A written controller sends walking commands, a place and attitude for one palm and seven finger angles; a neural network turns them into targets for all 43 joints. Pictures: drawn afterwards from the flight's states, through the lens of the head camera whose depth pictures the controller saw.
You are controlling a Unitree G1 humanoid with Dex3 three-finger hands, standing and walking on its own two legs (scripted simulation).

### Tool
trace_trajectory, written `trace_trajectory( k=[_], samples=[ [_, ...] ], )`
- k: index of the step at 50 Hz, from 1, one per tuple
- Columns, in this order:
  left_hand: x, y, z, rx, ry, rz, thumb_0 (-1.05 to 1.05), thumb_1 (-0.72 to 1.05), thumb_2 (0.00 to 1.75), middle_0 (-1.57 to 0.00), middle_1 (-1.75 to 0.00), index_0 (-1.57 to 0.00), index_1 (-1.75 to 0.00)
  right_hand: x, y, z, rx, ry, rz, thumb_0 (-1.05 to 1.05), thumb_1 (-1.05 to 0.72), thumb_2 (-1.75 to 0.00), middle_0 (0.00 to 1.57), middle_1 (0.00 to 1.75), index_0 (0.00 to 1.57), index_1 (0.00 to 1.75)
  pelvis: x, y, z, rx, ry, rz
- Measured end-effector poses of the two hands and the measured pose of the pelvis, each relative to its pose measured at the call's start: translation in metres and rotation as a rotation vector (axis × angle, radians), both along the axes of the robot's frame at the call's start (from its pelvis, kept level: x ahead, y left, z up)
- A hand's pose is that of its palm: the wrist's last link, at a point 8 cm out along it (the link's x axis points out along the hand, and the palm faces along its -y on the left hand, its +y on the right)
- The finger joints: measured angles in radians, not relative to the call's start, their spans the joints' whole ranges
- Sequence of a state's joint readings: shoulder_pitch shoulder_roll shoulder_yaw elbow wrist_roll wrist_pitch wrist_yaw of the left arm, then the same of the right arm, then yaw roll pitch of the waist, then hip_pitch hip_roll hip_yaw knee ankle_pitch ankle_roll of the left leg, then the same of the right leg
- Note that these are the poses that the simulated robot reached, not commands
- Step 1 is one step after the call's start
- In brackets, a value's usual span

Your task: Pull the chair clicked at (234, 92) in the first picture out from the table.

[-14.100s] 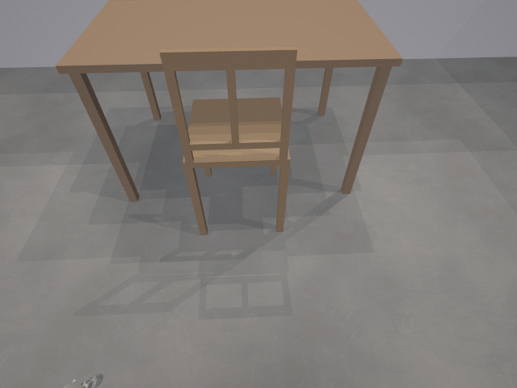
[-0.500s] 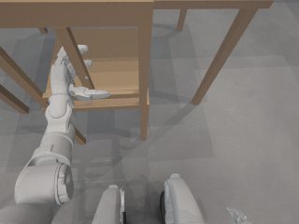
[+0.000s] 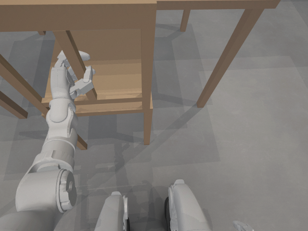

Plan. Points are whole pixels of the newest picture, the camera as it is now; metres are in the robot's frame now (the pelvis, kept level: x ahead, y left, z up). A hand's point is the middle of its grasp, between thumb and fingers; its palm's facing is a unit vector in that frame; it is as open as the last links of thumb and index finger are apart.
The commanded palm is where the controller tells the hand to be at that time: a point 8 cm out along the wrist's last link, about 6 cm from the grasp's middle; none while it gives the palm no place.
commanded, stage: hook a spindle and tug to test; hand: left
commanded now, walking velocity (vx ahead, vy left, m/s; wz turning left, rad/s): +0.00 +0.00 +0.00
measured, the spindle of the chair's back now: (80, 71) +0.52 +0.16 +0.04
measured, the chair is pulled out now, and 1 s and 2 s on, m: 0.00 0.04 0.15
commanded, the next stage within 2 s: step backward, pulling the chair out in 0.50 s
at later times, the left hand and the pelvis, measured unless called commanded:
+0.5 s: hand (86, 87) +0.47 +0.14 +0.05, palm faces +0.04 -1.00 -0.01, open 5.8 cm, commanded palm +0.42 +0.20 +0.04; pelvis +0.02 +0.00 +0.01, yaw -1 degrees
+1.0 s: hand (88, 90) +0.44 +0.13 +0.06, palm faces +0.03 -0.99 -0.12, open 5.5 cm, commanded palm +0.41 +0.18 +0.06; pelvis +0.03 +0.01 +0.11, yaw -2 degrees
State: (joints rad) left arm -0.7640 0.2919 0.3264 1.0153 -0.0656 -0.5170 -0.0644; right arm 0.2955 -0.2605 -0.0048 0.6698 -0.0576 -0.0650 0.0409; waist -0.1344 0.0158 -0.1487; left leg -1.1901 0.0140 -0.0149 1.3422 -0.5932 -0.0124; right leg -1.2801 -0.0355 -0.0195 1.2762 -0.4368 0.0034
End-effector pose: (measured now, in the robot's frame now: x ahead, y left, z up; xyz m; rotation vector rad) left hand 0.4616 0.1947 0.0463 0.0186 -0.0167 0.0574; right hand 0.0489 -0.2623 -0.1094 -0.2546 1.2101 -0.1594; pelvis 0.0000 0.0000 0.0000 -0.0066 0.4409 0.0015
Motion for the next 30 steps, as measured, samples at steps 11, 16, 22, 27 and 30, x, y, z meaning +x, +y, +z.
trace_trajectory(
  k=[11, 16, 22, 27, 30],
  samples=[
    [-0.001, 0.0, 0.0, 0.0, 0.006, -0.009, 0.01, 0.69, 0.77, -0.41, -1.41, -0.38, -1.44, 0.02, 0.0, 0.006, 0.005, -0.045, -0.008, 0.01, -0.91, -0.9, 0.21, 0.3, 0.2, 0.3, 0.008, 0.0, 0.004, 0.002, -0.001, -0.012],
    [-0.004, 0.001, 0.0, -0.002, 0.008, -0.019, 0.02, 0.7, 0.76, -0.41, -1.41, -0.37, -1.44, 0.032, 0.001, 0.009, 0.009, -0.067, -0.01, 0.01, -0.91, -0.9, 0.21, 0.3, 0.2, 0.3, 0.013, 0.0, 0.007, 0.003, -0.001, -0.018],
    [-0.013, 0.003, 0.001, -0.005, 0.011, -0.022, 0.02, 0.7, 0.76, -0.39, -1.41, -0.37, -1.44, 0.047, 0.003, 0.013, 0.017, -0.094, -0.006, 0.01, -0.91, -0.9, 0.21, 0.3, 0.2, 0.3, 0.02, 0.001, 0.011, 0.003, -0.003, -0.02],
    [-0.023, 0.003, 0.001, -0.005, 0.011, -0.023, 0.02, 0.7, 0.76, -0.39, -1.42, -0.37, -1.44, 0.061, 0.006, 0.015, 0.024, -0.116, 0.005, 0.01, -0.91, -0.9, 0.21, 0.3, 0.2, 0.3, 0.025, 0.001, 0.014, 0.002, -0.007, -0.018],
    [-0.028, 0.004, 0.0, -0.003, 0.005, -0.024, 0.01, 0.7, 0.77, -0.4, -1.42, -0.37, -1.44, 0.068, 0.006, 0.015, 0.023, -0.125, 0.021, 0.01, -0.91, -0.9, 0.21, 0.3, 0.2, 0.3, 0.026, 0.0, 0.014, 0.002, -0.01, -0.012]
  ],
)
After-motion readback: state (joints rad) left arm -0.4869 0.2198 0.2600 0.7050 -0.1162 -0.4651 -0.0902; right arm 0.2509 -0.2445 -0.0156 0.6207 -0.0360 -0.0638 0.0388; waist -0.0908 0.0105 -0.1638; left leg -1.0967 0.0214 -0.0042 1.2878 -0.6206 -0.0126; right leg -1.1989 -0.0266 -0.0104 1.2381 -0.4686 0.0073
